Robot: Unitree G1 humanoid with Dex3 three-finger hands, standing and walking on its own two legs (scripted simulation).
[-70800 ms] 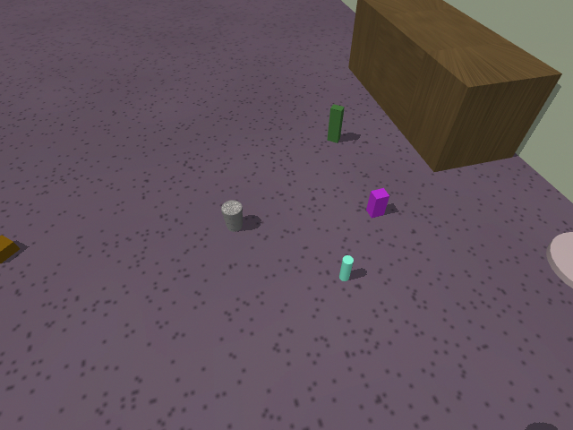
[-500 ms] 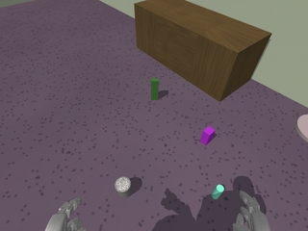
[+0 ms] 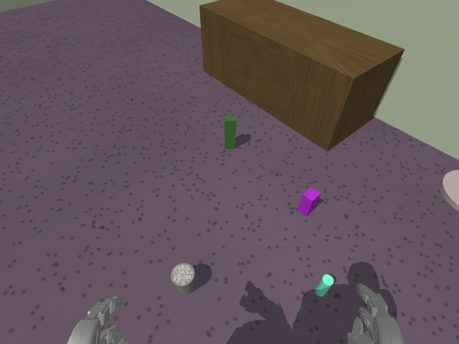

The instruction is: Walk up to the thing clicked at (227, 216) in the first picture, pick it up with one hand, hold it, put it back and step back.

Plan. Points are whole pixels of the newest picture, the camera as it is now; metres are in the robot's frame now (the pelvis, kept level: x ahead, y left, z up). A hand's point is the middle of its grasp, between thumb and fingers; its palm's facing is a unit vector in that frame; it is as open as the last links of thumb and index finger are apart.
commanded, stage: home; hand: left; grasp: from above
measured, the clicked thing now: (184, 280) +0.51 +0.18 -0.65
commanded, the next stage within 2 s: stand in 0.20 s
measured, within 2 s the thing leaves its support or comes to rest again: neither
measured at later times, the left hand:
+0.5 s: hand out of the picture +0.14 +0.23 -0.09, palm faces +0.01 -0.94 -0.34, open 7.4 cm
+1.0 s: hand out of the picture +0.03 +0.25 -0.10, palm faces +0.04 -0.95 -0.32, open 7.4 cm
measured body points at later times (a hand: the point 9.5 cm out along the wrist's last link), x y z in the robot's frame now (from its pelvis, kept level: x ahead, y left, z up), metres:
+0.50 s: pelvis -0.01 +0.00 +0.02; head +0.01 +0.01 +0.47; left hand +0.13 +0.27 -0.07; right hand +0.12 -0.26 -0.09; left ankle +0.02 +0.12 -0.68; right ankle +0.00 -0.13 -0.68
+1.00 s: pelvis -0.01 +0.02 +0.06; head -0.02 +0.02 +0.51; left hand +0.03 +0.30 -0.08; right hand +0.07 -0.26 -0.08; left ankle +0.02 +0.12 -0.68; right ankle +0.00 -0.13 -0.68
